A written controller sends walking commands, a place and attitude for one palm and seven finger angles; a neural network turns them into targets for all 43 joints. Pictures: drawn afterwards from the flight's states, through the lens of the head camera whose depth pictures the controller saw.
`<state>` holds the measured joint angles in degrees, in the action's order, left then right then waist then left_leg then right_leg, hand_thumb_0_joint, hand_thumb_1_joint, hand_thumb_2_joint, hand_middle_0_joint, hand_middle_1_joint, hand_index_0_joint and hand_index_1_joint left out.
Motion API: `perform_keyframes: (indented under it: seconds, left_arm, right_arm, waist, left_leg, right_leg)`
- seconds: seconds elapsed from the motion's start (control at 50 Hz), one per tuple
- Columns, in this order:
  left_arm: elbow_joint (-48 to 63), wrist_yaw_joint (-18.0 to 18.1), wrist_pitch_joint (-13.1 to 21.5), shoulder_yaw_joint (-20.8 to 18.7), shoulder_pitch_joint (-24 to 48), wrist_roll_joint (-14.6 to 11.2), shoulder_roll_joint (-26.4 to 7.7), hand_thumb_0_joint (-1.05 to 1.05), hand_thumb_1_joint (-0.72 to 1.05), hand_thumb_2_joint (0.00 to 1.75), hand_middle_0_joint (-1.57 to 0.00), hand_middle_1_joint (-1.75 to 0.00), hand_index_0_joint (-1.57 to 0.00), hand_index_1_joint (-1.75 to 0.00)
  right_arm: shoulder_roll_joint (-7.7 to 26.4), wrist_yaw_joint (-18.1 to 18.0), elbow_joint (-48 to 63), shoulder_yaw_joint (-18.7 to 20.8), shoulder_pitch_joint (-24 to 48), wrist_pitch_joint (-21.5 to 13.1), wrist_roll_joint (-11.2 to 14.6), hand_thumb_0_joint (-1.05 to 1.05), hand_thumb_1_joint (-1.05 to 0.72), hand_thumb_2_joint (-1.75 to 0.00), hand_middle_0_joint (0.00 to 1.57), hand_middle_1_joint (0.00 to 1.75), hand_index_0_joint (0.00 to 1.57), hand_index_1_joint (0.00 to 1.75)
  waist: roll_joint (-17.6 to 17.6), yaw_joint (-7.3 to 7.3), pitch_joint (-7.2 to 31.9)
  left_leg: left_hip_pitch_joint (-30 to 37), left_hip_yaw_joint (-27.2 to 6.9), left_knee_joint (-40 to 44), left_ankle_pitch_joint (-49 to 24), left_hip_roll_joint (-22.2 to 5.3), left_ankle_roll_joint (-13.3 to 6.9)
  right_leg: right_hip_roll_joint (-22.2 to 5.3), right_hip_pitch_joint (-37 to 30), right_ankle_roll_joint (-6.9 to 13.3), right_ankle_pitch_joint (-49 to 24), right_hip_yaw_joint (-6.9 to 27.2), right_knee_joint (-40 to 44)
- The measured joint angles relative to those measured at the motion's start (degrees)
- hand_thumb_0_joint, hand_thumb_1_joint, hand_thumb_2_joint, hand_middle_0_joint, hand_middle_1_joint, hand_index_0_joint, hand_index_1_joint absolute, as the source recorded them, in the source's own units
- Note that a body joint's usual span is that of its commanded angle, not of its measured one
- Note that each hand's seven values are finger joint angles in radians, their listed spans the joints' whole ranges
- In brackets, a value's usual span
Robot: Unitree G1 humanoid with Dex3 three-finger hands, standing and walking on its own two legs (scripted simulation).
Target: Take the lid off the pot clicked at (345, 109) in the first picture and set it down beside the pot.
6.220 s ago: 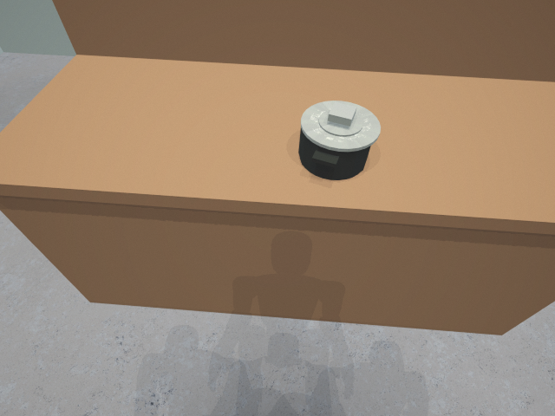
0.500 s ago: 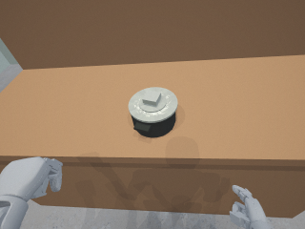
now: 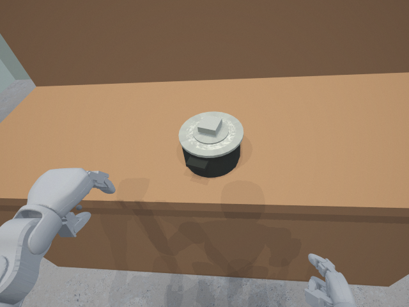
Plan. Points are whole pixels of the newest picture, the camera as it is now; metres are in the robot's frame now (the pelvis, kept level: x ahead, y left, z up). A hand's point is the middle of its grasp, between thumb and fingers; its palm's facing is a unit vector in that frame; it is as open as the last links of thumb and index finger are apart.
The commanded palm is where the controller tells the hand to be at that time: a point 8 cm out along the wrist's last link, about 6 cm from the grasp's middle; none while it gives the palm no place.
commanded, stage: reach forward and open the fingers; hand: left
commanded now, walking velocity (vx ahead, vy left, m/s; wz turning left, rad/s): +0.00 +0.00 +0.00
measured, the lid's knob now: (210, 125) +0.54 +0.05 +0.05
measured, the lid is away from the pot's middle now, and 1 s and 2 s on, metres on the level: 0.00 0.00 0.00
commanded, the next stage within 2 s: move the open hand above the knob in 0.30 s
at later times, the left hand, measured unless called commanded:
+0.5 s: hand (97, 175) +0.31 +0.24 +0.12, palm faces -0.16 -0.06 -0.99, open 10.3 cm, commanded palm +0.30 +0.23 +0.19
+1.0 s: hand (143, 147) +0.39 +0.17 +0.12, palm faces -0.20 -0.05 -0.98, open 10.3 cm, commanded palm +0.37 +0.17 +0.19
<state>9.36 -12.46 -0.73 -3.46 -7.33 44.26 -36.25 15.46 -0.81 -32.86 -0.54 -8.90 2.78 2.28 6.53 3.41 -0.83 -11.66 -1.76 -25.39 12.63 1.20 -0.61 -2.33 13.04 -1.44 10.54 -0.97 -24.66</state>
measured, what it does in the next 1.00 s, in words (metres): stands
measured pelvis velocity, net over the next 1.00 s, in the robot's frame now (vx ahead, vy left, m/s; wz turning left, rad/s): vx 0.02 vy -0.01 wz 0.00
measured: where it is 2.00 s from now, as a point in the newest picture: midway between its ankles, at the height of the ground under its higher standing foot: outside the picture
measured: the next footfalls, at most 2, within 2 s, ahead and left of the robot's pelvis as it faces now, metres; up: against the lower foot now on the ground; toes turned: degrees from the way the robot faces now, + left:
none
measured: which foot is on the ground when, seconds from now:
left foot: down 0.00-1.00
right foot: down 0.00-1.00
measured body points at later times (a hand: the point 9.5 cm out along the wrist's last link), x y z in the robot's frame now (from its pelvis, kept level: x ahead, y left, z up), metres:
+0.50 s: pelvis +0.00 +0.00 +0.00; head +0.01 -0.05 +0.45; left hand +0.31 +0.24 +0.18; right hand +0.21 -0.22 -0.10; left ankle +0.01 +0.11 -0.74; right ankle +0.03 -0.14 -0.74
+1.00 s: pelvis +0.02 -0.01 +0.00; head +0.03 -0.06 +0.44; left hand +0.39 +0.17 +0.17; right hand +0.20 -0.24 -0.12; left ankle +0.01 +0.11 -0.74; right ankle +0.03 -0.14 -0.74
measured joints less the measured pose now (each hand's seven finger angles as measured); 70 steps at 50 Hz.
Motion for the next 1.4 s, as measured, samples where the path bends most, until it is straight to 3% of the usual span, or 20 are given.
perform_keyframes:
  seconds: [0.24,0.42,0.54,0.72,1.0,1.24,1.4]
  left_arm:
    - [-3.59,-1.32,-2.75,3.1,8.45,1.2,0.59,0.0,-0.27,1.37,-0.84,-0.12,-0.83,-0.12]
    - [-5.73,-2.93,-4.9,4.74,13.61,1.71,0.59,0.0,-0.31,1.41,-0.83,-0.09,-0.83,-0.09]
    - [-7.54,-5.34,-7.87,7.37,17.56,1.61,1.41,0.0,-0.31,1.43,-0.83,-0.09,-0.83,-0.09]
    - [-12.55,-7.18,-9.44,10.77,24.48,2.43,2.84,0.0,-0.32,1.43,-0.83,-0.08,-0.83,-0.09]
    - [-19.21,-5.91,-11.47,14.61,32.55,3.55,6.27,0.0,-0.32,1.44,-0.83,-0.08,-0.83,-0.09]
    - [-24.62,-5.53,-14.48,18.75,39.3,4.25,9.18,0.0,-0.32,1.44,-0.83,-0.08,-0.83,-0.09]
    - [-33.45,-4.46,-16.26,21.01,46.02,4.94,12.17,0.0,-0.32,1.44,-0.83,-0.08,-0.83,-0.09]
  right_arm:
    - [0.2,0.64,0.6,-0.31,0.22,0.28,0.29,0.01,-0.9,-0.9,0.2,0.3,0.2,0.3]
    - [0.47,1.03,0.83,-0.6,0.87,0.86,0.56,0.01,-0.9,-0.9,0.2,0.3,0.2,0.3]
    - [0.81,1.18,0.97,-0.73,1.13,1.07,0.76,0.01,-0.9,-0.9,0.2,0.3,0.2,0.3]
    - [0.98,1.2,0.81,-0.88,1.47,1.41,1.1,0.01,-0.9,-0.9,0.2,0.3,0.2,0.3]
    - [1.06,1.76,0.0,-0.73,0.55,2.5,1.74,0.01,-0.9,-0.9,0.2,0.3,0.2,0.3]
    - [0.9,1.7,-0.82,-0.43,0.56,3.12,2.08,0.01,-0.91,-0.9,0.2,0.3,0.2,0.3]
    - [0.15,1.44,-1.57,-0.96,0.91,3.49,2.16,0.01,-0.91,-0.9,0.2,0.3,0.2,0.3]
  waist:
    - [-0.52,-0.41,-0.22]
    - [-0.31,-0.55,0.03]
    - [-0.1,-0.79,0.09]
    - [-0.26,-1.64,0.07]
    - [-0.35,-3.01,0.72]
    - [-0.68,-3.33,1.35]
    - [-1.32,-4.14,1.97]
  left_leg:
    - [0.32,0.66,0.44,-0.32,0.64,-0.49]
    - [-0.11,0.46,0.21,0.0,0.63,-0.35]
    - [-0.52,0.0,-0.24,0.4,0.58,-0.12]
    - [-1.1,-0.35,-0.91,1.05,0.31,0.32]
    - [-1.55,0.11,-1.26,2.0,0.07,0.64]
    - [-2.39,0.12,-2.03,2.6,0.35,0.48]
    - [-3.44,0.36,-2.5,2.75,0.52,0.29]
  right_leg:
    - [-0.62,0.17,-0.28,-0.05,0.69,-0.3]
    - [-0.62,0.74,-0.2,0.57,0.5,-0.98]
    - [-0.59,1.16,-0.01,1.29,0.05,-1.8]
    - [-0.34,2.01,0.46,2.39,-0.29,-3.17]
    - [-0.09,3.25,0.8,3.82,0.18,-4.78]
    - [-0.37,4.13,0.66,4.54,0.21,-5.74]
    - [-0.53,5.26,0.48,4.62,0.47,-6.21]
